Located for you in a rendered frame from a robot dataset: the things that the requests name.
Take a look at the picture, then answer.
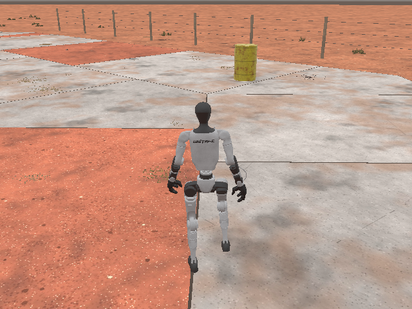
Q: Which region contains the robot right upper arm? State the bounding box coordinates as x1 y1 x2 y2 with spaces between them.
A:
217 129 235 165

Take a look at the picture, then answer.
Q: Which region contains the right robot hand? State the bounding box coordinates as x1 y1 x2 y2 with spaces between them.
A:
232 184 247 202

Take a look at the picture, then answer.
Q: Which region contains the left robot hand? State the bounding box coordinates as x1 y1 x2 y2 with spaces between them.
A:
167 180 182 194

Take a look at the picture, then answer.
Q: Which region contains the robot left upper arm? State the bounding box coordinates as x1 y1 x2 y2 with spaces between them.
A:
174 131 191 165

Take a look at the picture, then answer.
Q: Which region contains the left robot thigh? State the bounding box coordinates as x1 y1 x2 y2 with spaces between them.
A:
184 181 198 231

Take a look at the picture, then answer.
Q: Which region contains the left robot forearm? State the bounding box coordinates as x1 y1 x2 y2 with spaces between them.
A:
169 156 180 182

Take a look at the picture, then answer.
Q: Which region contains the robot head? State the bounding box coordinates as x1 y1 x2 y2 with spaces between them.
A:
193 102 215 133

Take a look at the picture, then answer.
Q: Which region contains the right robot forearm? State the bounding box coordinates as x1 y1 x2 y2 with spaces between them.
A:
229 156 244 187

